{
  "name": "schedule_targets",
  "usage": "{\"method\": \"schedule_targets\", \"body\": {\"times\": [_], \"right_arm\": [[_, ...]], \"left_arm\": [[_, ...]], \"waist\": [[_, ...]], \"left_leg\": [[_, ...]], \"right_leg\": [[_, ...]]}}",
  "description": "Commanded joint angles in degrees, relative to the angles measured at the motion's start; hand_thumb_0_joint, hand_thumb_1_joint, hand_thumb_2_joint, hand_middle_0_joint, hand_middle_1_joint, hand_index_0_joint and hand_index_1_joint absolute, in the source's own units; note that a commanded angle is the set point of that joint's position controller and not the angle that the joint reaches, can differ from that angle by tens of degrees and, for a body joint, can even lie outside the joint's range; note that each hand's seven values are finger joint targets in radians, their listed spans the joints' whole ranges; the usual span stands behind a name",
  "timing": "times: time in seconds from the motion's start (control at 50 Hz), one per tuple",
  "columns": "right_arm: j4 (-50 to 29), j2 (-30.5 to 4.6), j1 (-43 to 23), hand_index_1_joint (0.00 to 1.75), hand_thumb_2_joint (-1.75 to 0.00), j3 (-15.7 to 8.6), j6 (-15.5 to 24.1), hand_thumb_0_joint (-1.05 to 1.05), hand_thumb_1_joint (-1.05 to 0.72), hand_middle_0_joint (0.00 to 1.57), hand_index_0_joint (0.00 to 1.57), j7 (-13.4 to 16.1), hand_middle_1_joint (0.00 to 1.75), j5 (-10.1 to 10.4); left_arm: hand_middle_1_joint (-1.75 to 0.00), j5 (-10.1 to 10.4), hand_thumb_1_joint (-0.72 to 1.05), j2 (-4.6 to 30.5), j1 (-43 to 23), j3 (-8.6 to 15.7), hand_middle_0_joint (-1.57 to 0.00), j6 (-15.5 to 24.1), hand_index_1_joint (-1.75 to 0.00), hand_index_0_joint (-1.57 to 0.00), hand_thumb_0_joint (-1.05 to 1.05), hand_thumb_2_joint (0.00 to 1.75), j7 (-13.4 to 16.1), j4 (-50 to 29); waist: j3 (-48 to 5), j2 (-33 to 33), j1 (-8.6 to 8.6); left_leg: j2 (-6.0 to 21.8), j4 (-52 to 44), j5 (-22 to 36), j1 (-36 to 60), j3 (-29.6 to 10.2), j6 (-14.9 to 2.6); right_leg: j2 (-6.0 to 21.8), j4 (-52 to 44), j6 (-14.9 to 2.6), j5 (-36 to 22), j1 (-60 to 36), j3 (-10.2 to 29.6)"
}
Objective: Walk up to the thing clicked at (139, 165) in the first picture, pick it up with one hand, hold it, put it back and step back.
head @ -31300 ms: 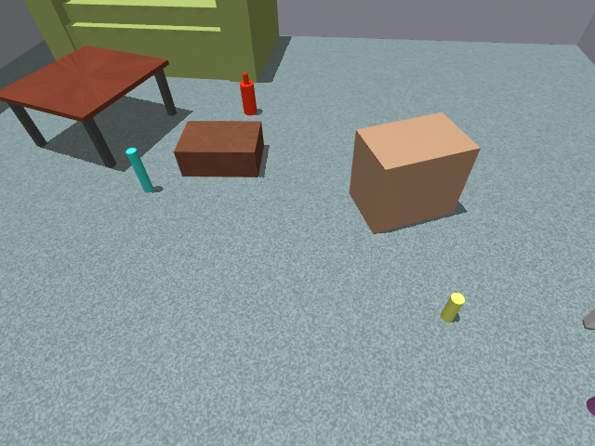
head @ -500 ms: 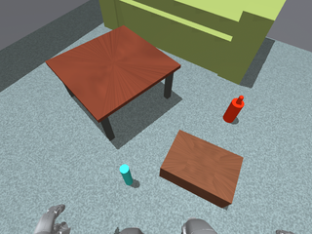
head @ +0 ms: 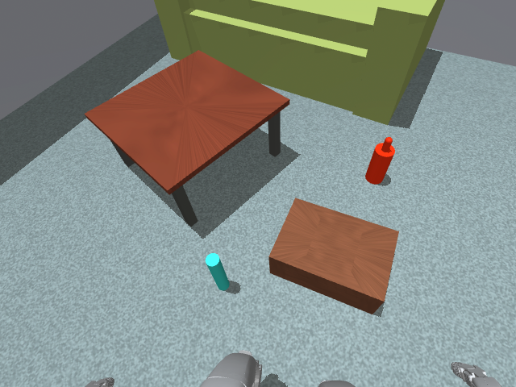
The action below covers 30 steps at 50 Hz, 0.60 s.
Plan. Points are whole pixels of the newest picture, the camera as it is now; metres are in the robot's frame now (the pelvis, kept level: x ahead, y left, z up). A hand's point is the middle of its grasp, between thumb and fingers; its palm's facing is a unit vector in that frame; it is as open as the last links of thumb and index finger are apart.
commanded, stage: step back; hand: left
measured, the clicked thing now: (218, 273) +0.53 +0.22 -0.64
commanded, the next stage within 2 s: none
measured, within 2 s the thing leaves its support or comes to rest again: neither
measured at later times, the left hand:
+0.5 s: hand out of the picture -0.05 +0.27 -0.15, palm faces +0.01 -0.92 -0.38, open 7.4 cm
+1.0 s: hand out of the picture -0.20 +0.25 -0.14, palm faces +0.07 -0.91 -0.40, open 7.4 cm
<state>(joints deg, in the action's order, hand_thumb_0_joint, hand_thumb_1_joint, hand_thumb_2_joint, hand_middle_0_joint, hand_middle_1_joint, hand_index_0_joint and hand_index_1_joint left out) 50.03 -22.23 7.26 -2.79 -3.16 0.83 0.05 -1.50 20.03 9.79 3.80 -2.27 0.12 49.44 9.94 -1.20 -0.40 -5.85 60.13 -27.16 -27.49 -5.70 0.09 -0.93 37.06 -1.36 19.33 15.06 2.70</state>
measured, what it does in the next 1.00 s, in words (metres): walks backwards: left foot, then right foot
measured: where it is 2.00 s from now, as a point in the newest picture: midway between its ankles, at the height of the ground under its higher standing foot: outside the picture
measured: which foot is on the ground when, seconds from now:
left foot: up 0.00-0.18, down 0.20-0.60, up 0.62-0.88, down 0.90-1.00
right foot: down 0.00-0.22, up 0.24-0.56, down 0.58-0.92, up 0.94-1.00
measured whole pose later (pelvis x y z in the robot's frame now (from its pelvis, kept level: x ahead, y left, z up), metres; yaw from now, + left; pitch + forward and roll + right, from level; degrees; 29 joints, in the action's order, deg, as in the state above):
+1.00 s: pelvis -0.32 -0.03 +0.00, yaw +5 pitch -3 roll +0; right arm 50.4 -20.7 10.7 -1.9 -2.0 0.1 -1.8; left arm -0.9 22.9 5.8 4.0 -4.1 1.5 45.2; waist 11.4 1.6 0.4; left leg -1.3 38.2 -18.6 -16.3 -1.7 -1.2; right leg -3.4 57.3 -0.7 29.5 27.5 5.2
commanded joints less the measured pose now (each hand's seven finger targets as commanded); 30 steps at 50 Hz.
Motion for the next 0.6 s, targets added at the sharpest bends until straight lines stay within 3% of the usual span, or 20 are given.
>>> {"method": "schedule_targets", "body": {"times": [0.0,0.08,0.1,0.14,0.16,0.18,0.2,0.22,0.24,0.26,0.28,0.32,0.38,0.42,0.46,0.5,0.52,0.54,0.56,0.58], "right_arm": [[-3.04,-11.21,4.95,0.30,-0.90,-2.78,1.87,0.00,-0.90,0.20,0.20,0.89,0.30,0.17],[-4.72,-9.85,2.52,0.30,-0.90,-2.24,2.23,0.00,-0.90,0.20,0.20,0.84,0.30,-0.19],[-4.84,-9.32,2.70,0.30,-0.90,-2.19,2.34,0.00,-0.90,0.20,0.20,0.74,0.30,-0.47],[-2.86,-9.27,7.10,0.30,-0.90,-2.78,2.77,0.00,-0.90,0.20,0.20,0.62,0.30,-0.90],[-2.36,-10.03,8.29,0.30,-0.90,-3.31,3.10,0.00,-0.90,0.20,0.20,0.51,0.30,-1.32],[-2.92,-12.82,7.17,0.30,-0.90,-4.18,3.37,0.00,-0.90,0.20,0.20,0.51,0.30,-2.15],[-4.29,-18.70,4.31,0.30,-0.90,-5.17,3.29,0.00,-0.90,0.20,0.20,0.03,0.30,-2.23],[-4.79,-21.30,4.38,0.30,-0.90,-5.63,3.34,0.00,-0.90,0.20,0.20,-0.19,0.30,-2.15],[-4.05,-18.58,3.41,0.30,-0.90,-5.21,3.54,0.00,-0.90,0.20,0.20,0.11,0.30,-2.26],[-4.73,-16.27,0.27,0.30,-0.90,-4.29,3.60,0.00,-0.90,0.20,0.20,0.45,0.30,-2.02],[-5.15,-14.66,-1.66,0.30,-0.90,-3.77,3.55,0.00,-0.90,0.20,0.20,0.66,0.30,-2.27],[-5.65,-13.21,-1.13,0.30,-0.90,-3.52,3.62,0.00,-0.90,0.20,0.20,0.94,0.30,-1.83],[-6.28,-12.93,1.91,0.30,-0.90,-3.86,3.40,0.00,-0.90,0.20,0.20,1.26,0.30,-1.63],[-6.32,-13.51,3.63,0.30,-0.90,-4.01,3.20,0.00,-0.90,0.20,0.20,1.30,0.30,-1.78],[-7.38,-14.55,1.78,0.30,-0.90,-4.19,2.87,0.00,-0.90,0.20,0.20,1.15,0.30,-1.75],[-7.92,-15.18,0.49,0.30,-0.90,-4.13,2.18,0.00,-0.90,0.20,0.20,0.75,0.30,-1.54],[-8.21,-15.35,-1.05,0.30,-0.90,-4.20,1.76,0.00,-0.90,0.20,0.20,0.65,0.30,-1.21],[-8.31,-14.10,-1.71,0.30,-0.90,-3.83,1.38,0.00,-0.90,0.20,0.20,0.56,0.30,-0.67],[-9.01,-11.68,-0.92,0.30,-0.90,-3.20,1.23,0.00,-0.90,0.20,0.20,0.45,0.30,-0.36],[-9.67,-9.74,-3.29,0.30,-0.90,-3.12,1.15,0.00,-0.90,0.20,0.20,1.30,0.30,0.00]], "left_arm": [[-0.30,-0.48,0.90,14.46,-7.69,4.53,-0.20,2.03,-0.30,-0.20,0.00,0.90,1.50,-8.49],[-0.30,-0.73,0.90,13.77,-0.84,4.02,-0.20,1.44,-0.30,-0.20,0.00,0.90,1.84,-7.96],[-0.30,-0.53,0.90,14.33,-0.02,3.95,-0.20,1.18,-0.30,-0.20,0.00,0.90,1.72,-8.06],[-0.30,0.34,0.90,15.21,-2.25,3.78,-0.20,0.49,-0.30,-0.20,0.00,0.90,1.37,-9.03],[-0.30,0.60,0.90,14.97,-2.48,3.39,-0.20,0.19,-0.30,-0.20,0.00,0.90,1.14,-9.42],[-0.30,0.79,0.90,12.94,-1.35,2.90,-0.20,-0.12,-0.30,-0.20,0.00,0.90,0.98,-9.82],[-0.30,1.20,0.90,11.07,-1.55,2.53,-0.20,0.03,-0.30,-0.20,0.00,0.90,1.03,-10.44],[-0.30,0.58,0.90,13.33,-6.19,3.88,-0.20,0.05,-0.30,-0.20,0.00,0.90,1.94,-10.39],[-0.30,0.38,0.90,13.43,-6.74,4.01,-0.20,-0.20,-0.30,-0.20,0.00,0.90,2.19,-9.50],[-0.30,1.14,0.90,12.59,-3.63,3.78,-0.20,-0.26,-0.30,-0.20,0.00,0.90,2.10,-8.92],[-0.30,1.50,0.90,12.42,-1.81,3.71,-0.20,-0.17,-0.30,-0.20,0.00,0.90,2.04,-7.43],[-0.30,1.11,0.90,13.14,0.51,4.24,-0.20,0.02,-0.30,-0.20,0.00,0.90,1.61,-6.57],[-0.30,0.56,0.90,12.22,-0.04,3.99,-0.20,0.17,-0.30,-0.20,0.00,0.90,1.40,-7.17],[-0.30,0.57,0.90,12.02,-1.16,3.85,-0.20,0.49,-0.30,-0.20,0.00,0.90,1.17,-7.74],[-0.30,0.54,0.90,11.42,1.28,3.71,-0.20,0.72,-0.30,-0.20,0.00,0.90,0.92,-7.01],[-0.30,0.46,0.90,11.09,4.37,3.92,-0.20,1.07,-0.30,-0.20,0.00,0.90,0.56,-5.18],[-0.30,0.28,0.90,10.82,7.26,4.01,-0.20,1.22,-0.30,-0.20,0.00,0.90,0.51,-3.82],[-0.30,-0.32,0.90,11.96,9.08,4.32,-0.20,1.47,-0.30,-0.20,0.00,0.90,0.62,-2.97],[-0.30,-1.28,0.90,16.30,8.50,5.37,-0.20,1.86,-0.30,-0.20,0.00,0.90,0.53,-3.60],[-0.30,-0.64,0.90,23.02,3.65,6.74,-0.20,1.46,-0.30,-0.20,0.00,0.90,0.36,-5.46]], "waist": [[-8.69,8.91,1.40],[-11.70,10.28,-2.33],[-12.22,11.73,-2.34],[-13.66,11.54,0.31],[-13.83,9.24,1.13],[-13.84,2.24,0.39],[-12.47,-10.62,0.36],[-11.11,-12.30,4.36],[-10.04,-6.51,3.21],[-11.32,-4.55,0.64],[-10.64,-5.08,-0.62],[-10.10,-6.68,-0.80],[-11.34,-6.79,1.40],[-12.24,-6.93,2.88],[-13.90,-9.45,1.74],[-15.85,-10.33,0.71],[-16.75,-10.01,-0.92],[-16.47,-8.86,-1.60],[-14.15,2.15,-0.89],[-10.87,17.46,-3.07]], "left_leg": [[-0.97,7.99,-0.85,2.20,-2.88,0.49],[2.31,-12.11,-3.70,1.44,1.57,0.72],[3.37,-18.19,-2.32,3.27,2.86,0.34],[3.68,-32.13,7.50,10.00,5.54,-0.61],[4.48,-37.13,17.10,15.20,4.71,-0.89],[11.53,-37.79,22.90,19.18,-5.78,-3.24],[23.47,-40.57,29.72,19.45,-20.97,-10.02],[28.89,-41.40,36.14,11.03,-26.22,-17.06],[26.92,-39.55,37.36,10.31,-21.53,-16.36],[23.24,-37.08,41.44,15.52,-14.59,-14.27],[20.48,-36.13,41.06,15.18,-10.73,-12.45],[19.93,-34.59,41.22,17.02,-8.96,-13.32],[21.22,-32.40,44.13,23.20,-8.80,-15.51],[20.93,-31.24,43.94,24.01,-8.31,-15.69],[20.66,-30.26,42.30,23.27,-7.92,-14.01],[18.38,-28.61,36.93,19.52,-5.91,-11.74],[17.47,-27.21,33.83,16.85,-4.82,-10.09],[16.06,-25.44,27.59,11.23,-4.78,-7.34],[9.25,-18.04,14.80,-0.75,-3.05,-3.57],[-0.42,-2.47,-6.53,-1.97,0.99,-0.40]], "right_leg": [[13.34,-12.32,-11.03,-26.85,-0.02,10.21],[13.94,-7.64,-10.75,-33.80,-13.10,9.77],[13.72,-6.63,-10.16,-33.80,-13.46,10.06],[12.61,-2.35,-8.66,-32.03,-11.33,8.96],[11.44,-0.47,-6.27,-28.21,-6.33,8.09],[7.16,2.65,-3.22,-16.36,1.39,6.26],[-2.90,11.48,-0.16,4.37,10.90,0.26],[-4.46,23.74,0.71,19.31,8.54,5.18],[-4.80,30.27,0.09,17.33,8.91,9.39],[-5.31,32.62,-0.47,14.31,12.34,10.17],[-5.56,34.97,-0.36,12.32,12.97,9.67],[-4.64,35.16,1.10,10.18,12.91,7.81],[-3.55,28.87,2.96,11.80,14.00,6.35],[-2.38,20.38,3.33,11.89,11.96,3.95],[-0.24,10.27,2.33,10.19,7.61,1.64],[-0.93,-1.57,1.34,3.11,0.16,-1.49],[-1.12,-9.56,0.46,-3.22,-4.54,-3.09],[0.35,-12.50,-0.61,-7.49,-8.33,-0.62],[8.40,-13.89,-3.62,-6.16,-11.01,14.00],[22.69,-19.51,-14.50,-8.10,2.27,28.34]]}}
